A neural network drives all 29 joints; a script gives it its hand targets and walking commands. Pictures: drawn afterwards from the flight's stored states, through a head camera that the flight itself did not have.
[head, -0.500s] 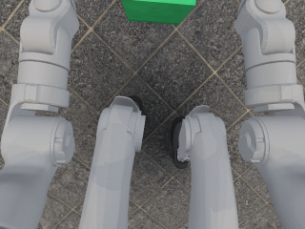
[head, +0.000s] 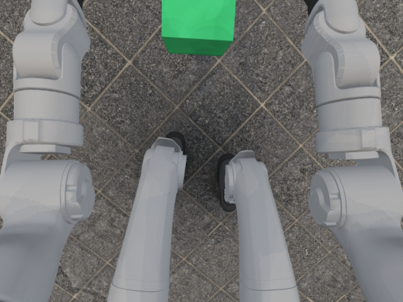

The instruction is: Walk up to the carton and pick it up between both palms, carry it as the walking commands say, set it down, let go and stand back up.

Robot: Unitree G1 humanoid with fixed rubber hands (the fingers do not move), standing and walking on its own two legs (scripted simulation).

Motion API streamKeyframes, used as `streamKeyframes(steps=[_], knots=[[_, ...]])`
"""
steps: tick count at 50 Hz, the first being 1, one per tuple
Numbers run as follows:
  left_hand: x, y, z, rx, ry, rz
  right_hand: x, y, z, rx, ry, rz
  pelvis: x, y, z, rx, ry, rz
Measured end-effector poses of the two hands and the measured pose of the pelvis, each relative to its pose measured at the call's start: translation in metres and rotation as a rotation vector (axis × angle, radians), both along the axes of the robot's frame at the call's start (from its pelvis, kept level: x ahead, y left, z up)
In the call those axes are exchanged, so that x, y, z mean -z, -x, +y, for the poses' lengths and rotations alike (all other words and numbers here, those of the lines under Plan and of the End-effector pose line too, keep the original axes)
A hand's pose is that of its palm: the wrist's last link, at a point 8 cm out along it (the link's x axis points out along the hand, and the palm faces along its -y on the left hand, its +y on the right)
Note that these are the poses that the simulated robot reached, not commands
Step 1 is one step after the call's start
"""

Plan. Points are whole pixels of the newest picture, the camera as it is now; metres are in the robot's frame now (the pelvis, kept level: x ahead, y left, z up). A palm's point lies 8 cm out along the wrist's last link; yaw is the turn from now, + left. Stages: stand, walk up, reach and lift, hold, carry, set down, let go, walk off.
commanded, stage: set down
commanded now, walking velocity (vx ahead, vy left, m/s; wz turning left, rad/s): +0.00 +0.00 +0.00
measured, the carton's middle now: (197, 19) +0.61 +0.05 -0.48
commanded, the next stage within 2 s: let go in 0.28 s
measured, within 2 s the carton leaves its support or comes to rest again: neither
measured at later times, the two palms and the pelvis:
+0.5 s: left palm out of the picture +0.48 +0.22 -0.05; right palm (360, 5) +0.51 -0.12 -0.04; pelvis +0.02 +0.01 +0.10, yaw +1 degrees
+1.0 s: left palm out of the picture +0.34 +0.24 +0.08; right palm out of the picture +0.38 -0.16 +0.08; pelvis +0.10 +0.01 +0.16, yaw +2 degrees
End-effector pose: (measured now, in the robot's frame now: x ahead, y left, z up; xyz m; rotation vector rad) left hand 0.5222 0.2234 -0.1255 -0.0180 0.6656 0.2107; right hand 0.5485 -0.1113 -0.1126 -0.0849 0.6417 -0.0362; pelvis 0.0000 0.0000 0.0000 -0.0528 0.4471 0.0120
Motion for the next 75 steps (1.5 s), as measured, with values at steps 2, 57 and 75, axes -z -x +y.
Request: streamKeyframes(steps=[2, 57, 75], knots=[[-0.015, 0.001, 0.000, 0.012, -0.009, -0.010, -0.013, 0.000, 0.000, 0.005, -0.007, 0.000, -0.012, -0.002, 0.000, -0.003, 0.004, -0.008], [-0.226, 0.220, 0.016, 0.124, -0.092, 0.154, -0.213, 0.213, -0.084, -0.025, 0.091, 0.146, -0.182, -0.116, 0.011, -0.007, -0.049, -0.311], [-0.244, 0.232, -0.011, 0.191, -0.109, 0.159, -0.236, 0.250, -0.126, -0.015, 0.091, 0.157, -0.190, -0.138, -0.015, 0.001, -0.083, -0.526]])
